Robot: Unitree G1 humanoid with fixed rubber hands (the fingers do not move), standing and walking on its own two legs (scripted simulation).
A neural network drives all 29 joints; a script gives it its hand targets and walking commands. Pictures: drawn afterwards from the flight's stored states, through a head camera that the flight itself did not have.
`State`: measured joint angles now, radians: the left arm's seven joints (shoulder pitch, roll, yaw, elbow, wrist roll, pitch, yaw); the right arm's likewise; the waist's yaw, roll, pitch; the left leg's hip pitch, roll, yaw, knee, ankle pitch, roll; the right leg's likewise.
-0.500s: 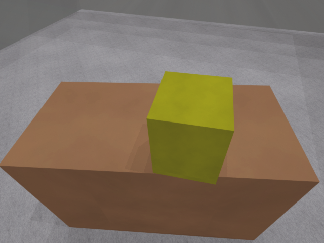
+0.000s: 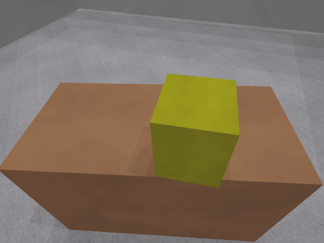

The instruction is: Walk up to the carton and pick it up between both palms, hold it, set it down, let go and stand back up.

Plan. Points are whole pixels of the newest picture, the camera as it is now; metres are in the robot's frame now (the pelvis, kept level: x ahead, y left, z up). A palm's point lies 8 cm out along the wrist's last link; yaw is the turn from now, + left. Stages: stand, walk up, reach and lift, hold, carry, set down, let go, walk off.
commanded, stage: stand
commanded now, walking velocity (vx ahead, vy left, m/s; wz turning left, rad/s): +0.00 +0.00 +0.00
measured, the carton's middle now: (193, 130) +0.45 -0.06 +0.02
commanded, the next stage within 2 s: none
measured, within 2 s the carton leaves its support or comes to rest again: neither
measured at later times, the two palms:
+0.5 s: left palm out of the picture -0.08 +0.20 -0.15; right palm out of the picture -0.07 -0.19 -0.15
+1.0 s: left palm out of the picture -0.09 +0.21 -0.15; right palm out of the picture -0.07 -0.17 -0.15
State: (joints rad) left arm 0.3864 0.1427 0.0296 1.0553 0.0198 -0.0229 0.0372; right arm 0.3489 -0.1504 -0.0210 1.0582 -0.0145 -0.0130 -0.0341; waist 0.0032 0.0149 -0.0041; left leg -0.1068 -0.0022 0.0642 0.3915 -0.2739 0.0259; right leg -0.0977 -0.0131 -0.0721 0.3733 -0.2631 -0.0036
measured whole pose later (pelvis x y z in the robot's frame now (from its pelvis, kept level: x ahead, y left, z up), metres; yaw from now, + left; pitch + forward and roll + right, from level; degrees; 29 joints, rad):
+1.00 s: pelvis -0.02 +0.02 +0.00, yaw +0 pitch -2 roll +0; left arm 0.35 0.08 -0.01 1.23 0.01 -0.01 0.04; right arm 0.37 -0.09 0.02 1.17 -0.01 -0.02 -0.04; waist 0.01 -0.01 0.01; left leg -0.12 -0.04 0.07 0.39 -0.24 0.07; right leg -0.12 -0.06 -0.06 0.40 -0.24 0.03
